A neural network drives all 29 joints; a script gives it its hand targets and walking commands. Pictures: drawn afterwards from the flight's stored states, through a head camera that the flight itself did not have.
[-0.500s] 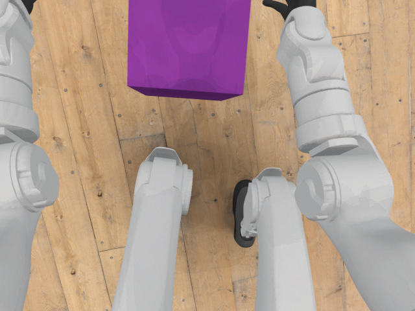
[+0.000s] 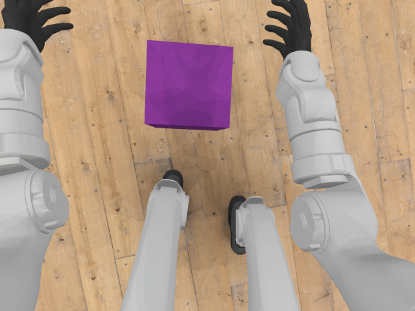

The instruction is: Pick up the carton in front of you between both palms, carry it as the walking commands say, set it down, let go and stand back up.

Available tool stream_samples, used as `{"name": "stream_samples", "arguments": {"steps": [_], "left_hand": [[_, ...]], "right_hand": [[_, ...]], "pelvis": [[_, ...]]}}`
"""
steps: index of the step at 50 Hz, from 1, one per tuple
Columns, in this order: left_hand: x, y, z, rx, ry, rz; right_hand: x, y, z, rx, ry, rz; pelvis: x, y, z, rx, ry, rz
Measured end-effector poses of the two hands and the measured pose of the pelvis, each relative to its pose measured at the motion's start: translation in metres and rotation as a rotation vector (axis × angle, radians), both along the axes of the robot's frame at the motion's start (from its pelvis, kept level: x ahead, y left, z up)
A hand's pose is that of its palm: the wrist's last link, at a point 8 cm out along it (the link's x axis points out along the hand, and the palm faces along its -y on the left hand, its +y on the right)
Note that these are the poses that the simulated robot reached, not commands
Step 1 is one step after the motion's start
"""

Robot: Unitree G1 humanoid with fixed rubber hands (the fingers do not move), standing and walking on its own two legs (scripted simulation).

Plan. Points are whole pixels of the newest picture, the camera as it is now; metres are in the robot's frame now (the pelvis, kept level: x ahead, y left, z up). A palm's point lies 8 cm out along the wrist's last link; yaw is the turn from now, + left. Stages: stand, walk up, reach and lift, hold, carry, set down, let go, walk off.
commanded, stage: set down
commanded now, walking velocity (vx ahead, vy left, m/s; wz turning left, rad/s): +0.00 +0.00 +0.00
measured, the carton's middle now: (188, 93) +0.50 +0.11 -0.47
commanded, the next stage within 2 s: let go in 0.08 s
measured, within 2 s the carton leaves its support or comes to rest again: neither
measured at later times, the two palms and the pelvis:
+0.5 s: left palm out of the picture +0.38 +0.32 +0.01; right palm (363, 111) +0.44 -0.10 +0.01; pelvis +0.05 +0.01 +0.12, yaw +3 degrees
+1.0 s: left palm out of the picture +0.24 +0.22 +0.11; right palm out of the picture +0.30 -0.24 +0.11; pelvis +0.10 -0.03 +0.18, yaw +5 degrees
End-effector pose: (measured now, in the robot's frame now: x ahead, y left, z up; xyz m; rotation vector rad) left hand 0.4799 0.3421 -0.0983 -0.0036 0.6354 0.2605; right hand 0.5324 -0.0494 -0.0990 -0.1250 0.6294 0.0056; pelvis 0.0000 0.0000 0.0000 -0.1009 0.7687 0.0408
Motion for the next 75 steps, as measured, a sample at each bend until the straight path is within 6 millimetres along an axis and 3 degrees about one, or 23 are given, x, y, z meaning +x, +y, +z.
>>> {"name": "stream_samples", "arguments": {"steps": [8,13,21,27,41,48,55,61,71,75], "left_hand": [[-0.003,-0.002,0.039,0.012,0.021,-0.018],[-0.018,-0.004,0.054,0.053,0.073,-0.058],[-0.073,-0.012,0.084,0.084,0.141,-0.1],[-0.107,-0.023,0.117,0.082,0.141,-0.106],[-0.199,-0.087,0.179,0.075,0.169,-0.128],[-0.233,-0.116,0.205,0.076,0.176,-0.132],[-0.238,-0.132,0.213,0.071,0.179,-0.141],[-0.227,-0.133,0.214,0.072,0.18,-0.15],[-0.223,-0.123,0.216,0.089,0.19,-0.145],[-0.226,-0.106,0.213,0.157,0.202,-0.127]], "right_hand": [[-0.007,-0.006,0.04,-0.012,0.012,-0.002],[-0.025,-0.014,0.056,-0.065,0.04,0.011],[-0.078,-0.04,0.086,-0.111,0.102,0.025],[-0.106,-0.062,0.117,-0.106,0.104,0.037],[-0.197,-0.145,0.18,-0.089,0.133,0.032],[-0.231,-0.181,0.204,-0.089,0.13,0.028],[-0.245,-0.204,0.216,-0.095,0.134,0.018],[-0.242,-0.205,0.219,-0.091,0.146,0.016],[-0.235,-0.193,0.218,-0.083,0.147,0.007],[-0.242,-0.201,0.207,-0.154,0.188,-0.002]], "pelvis": [[0.01,0.004,0.041,0.009,-0.019,0.008],[0.019,0.008,0.065,0.014,-0.043,0.014],[0.041,0.014,0.103,0.035,-0.132,0.022],[0.055,0.014,0.124,0.053,-0.209,0.028],[0.081,-0.009,0.168,0.11,-0.488,0.028],[0.096,-0.025,0.182,0.137,-0.648,0.028],[0.106,-0.036,0.185,0.156,-0.761,0.032],[0.111,-0.037,0.184,0.159,-0.807,0.03],[0.116,-0.027,0.185,0.154,-0.811,0.022],[0.115,-0.023,0.182,0.145,-0.785,0.027]]}}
